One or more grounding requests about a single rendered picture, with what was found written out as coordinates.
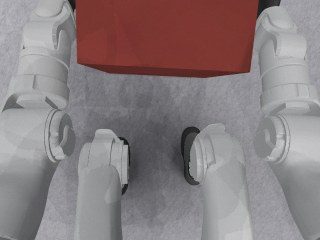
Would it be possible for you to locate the robot right hand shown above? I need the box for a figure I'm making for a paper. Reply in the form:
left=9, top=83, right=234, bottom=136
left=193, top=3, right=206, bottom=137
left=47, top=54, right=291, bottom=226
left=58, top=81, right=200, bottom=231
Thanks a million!
left=256, top=0, right=281, bottom=20

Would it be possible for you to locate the robot shin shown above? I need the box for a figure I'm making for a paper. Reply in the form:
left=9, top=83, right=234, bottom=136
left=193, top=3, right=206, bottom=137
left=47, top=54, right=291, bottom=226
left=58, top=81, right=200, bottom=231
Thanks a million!
left=78, top=129, right=125, bottom=187
left=189, top=124, right=246, bottom=182

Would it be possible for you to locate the right robot forearm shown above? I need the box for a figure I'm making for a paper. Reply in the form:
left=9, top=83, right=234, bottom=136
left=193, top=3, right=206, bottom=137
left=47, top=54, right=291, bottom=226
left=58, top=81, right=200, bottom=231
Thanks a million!
left=253, top=6, right=320, bottom=117

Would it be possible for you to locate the robot left upper arm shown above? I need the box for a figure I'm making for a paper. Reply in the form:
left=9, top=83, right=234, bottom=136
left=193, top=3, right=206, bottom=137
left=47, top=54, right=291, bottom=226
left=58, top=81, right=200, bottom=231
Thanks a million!
left=0, top=108, right=76, bottom=240

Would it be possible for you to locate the robot right upper arm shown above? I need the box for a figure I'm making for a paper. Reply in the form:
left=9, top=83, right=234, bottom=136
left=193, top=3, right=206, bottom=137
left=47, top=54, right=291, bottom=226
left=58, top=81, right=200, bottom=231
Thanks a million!
left=253, top=113, right=320, bottom=240

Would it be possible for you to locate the left robot forearm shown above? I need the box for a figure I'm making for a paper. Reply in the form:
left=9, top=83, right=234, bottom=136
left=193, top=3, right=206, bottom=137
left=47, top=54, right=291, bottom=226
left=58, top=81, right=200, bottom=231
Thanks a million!
left=0, top=0, right=77, bottom=114

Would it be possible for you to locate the robot left shin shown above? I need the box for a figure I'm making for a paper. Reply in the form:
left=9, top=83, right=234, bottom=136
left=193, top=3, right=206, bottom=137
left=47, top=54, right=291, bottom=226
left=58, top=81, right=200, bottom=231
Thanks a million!
left=78, top=129, right=125, bottom=187

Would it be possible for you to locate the robot right shin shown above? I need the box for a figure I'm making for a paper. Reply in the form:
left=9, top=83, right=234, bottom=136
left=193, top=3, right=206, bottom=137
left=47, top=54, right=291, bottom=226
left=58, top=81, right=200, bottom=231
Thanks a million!
left=189, top=124, right=246, bottom=182

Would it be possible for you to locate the carton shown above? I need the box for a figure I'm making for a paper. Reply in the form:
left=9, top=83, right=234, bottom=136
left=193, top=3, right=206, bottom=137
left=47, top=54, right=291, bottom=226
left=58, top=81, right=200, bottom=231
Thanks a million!
left=75, top=0, right=259, bottom=78

